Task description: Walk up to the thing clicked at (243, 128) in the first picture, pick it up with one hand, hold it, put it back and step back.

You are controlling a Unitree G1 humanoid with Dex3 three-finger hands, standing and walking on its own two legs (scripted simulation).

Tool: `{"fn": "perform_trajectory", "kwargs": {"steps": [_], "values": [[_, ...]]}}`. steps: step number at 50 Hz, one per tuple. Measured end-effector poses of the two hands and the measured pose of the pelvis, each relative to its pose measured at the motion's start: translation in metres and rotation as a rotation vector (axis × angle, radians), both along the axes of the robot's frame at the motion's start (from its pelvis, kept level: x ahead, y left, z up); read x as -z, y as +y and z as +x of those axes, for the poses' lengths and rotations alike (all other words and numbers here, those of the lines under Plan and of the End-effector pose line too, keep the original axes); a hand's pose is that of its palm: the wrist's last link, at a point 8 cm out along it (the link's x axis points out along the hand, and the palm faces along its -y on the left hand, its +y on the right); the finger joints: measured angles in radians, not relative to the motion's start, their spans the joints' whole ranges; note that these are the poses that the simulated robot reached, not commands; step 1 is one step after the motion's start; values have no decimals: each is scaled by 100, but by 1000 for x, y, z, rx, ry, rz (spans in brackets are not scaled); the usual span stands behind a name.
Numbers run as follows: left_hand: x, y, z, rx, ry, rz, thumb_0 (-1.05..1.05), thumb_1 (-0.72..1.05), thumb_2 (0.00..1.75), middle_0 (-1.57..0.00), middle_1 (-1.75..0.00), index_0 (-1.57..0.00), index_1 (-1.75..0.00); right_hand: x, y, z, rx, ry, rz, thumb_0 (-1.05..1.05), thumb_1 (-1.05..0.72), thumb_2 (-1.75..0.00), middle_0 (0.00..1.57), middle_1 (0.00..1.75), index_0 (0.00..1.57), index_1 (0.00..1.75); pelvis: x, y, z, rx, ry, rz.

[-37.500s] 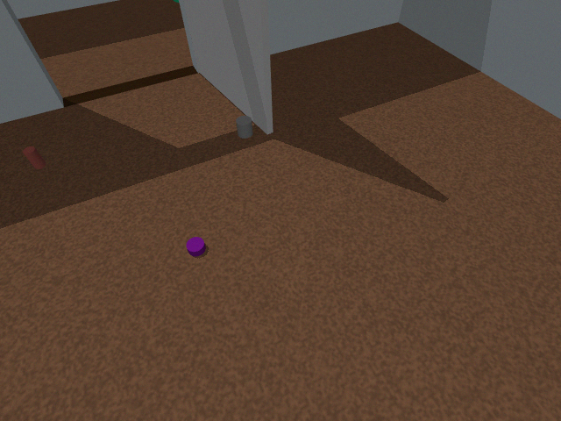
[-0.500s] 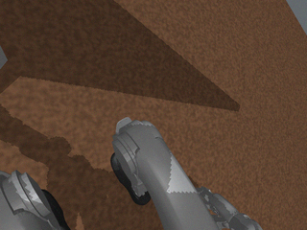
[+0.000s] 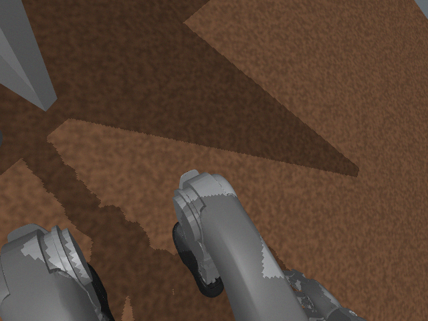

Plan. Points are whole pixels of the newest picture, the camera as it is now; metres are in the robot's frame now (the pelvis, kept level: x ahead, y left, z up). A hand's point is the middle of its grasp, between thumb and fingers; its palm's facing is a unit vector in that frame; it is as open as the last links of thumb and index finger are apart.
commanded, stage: withdraw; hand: left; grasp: from above
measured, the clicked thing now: out of the picture +0.50 +0.30 -0.27
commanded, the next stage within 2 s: home in 0.64 s
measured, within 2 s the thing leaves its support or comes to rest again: neither
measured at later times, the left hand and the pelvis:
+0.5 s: hand out of the picture +0.52 +0.30 -0.12, palm faces -0.46 -0.10 -0.88, open 13.5 cm; pelvis -0.02 +0.00 +0.02, yaw +2 degrees
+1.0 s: hand out of the picture +0.51 +0.31 -0.09, palm faces -0.37 -0.17 -0.91, open 11.4 cm; pelvis -0.01 +0.00 +0.03, yaw +3 degrees
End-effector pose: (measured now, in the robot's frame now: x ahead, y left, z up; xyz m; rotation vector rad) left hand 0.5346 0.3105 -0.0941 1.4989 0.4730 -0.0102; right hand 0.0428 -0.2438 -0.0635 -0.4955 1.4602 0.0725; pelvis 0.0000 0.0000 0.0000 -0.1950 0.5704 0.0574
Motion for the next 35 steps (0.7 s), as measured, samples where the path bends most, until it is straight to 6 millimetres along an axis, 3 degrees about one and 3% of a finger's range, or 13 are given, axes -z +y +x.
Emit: {"fn": "perform_trajectory", "kwargs": {"steps": [6,12,17,23,29,35], "values": [[-64,14,5,-62,49,14,1,-49,94,-11,-97,-11,-97,-6,-2,15,39,-40,12,1,-90,-90,20,30,20,30,-19,0,-2,-19,11,9],[-87,11,-3,-24,178,-14,0,-46,95,-11,-97,-11,-96,-24,-9,11,42,-36,-26,0,-89,-90,20,30,20,30,-37,0,-8,-34,12,11],[-77,0,-7,49,205,-52,0,-42,93,-13,-95,-14,-94,-38,-20,-6,36,5,-96,0,-88,-89,20,30,20,30,-40,-2,-14,-39,8,12],[-46,-12,-10,93,182,-52,0,-40,91,-16,-91,-16,-91,-40,-27,-30,44,69,-162,0,-88,-89,20,30,20,30,-29,-3,-17,-36,2,14],[-19,-9,-11,66,141,-30,0,-37,89,-20,-88,-20,-87,-24,-21,-44,69,103,-154,1,-89,-89,20,30,20,30,-12,-2,-16,-27,-5,19],[-20,3,-9,18,107,-3,0,-34,85,-24,-84,-24,-83,0,-6,-39,81,94,-90,1,-89,-90,20,30,20,30,-3,-2,-14,-24,-5,26]]}}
